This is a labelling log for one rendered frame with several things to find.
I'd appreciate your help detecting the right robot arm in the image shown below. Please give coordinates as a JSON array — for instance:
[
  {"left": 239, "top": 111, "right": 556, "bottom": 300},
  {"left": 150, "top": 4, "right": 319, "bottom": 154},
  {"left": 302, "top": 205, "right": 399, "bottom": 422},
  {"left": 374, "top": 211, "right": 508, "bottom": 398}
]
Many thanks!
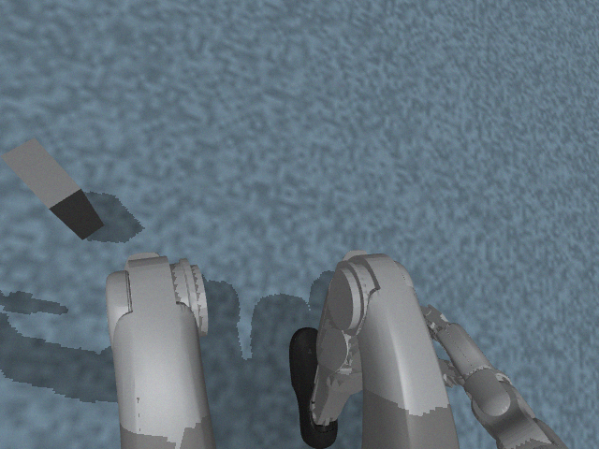
[{"left": 463, "top": 369, "right": 569, "bottom": 449}]

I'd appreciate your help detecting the right robot foot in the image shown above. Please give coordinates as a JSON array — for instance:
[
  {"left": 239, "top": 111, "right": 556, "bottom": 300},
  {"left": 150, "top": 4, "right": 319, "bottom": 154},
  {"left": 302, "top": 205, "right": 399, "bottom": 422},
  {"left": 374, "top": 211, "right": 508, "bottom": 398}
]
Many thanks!
[{"left": 289, "top": 327, "right": 338, "bottom": 449}]

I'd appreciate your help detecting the carton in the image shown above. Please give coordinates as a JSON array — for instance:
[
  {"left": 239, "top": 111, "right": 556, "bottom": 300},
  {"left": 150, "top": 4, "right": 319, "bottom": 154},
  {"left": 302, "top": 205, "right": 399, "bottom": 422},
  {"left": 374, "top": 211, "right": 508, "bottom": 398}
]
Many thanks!
[{"left": 0, "top": 138, "right": 104, "bottom": 240}]

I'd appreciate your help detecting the right robot hand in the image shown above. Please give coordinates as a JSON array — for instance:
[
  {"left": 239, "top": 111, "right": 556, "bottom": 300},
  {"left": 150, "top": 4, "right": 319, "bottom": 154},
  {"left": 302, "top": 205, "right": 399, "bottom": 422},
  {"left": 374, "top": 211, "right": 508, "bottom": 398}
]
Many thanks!
[{"left": 420, "top": 304, "right": 494, "bottom": 388}]

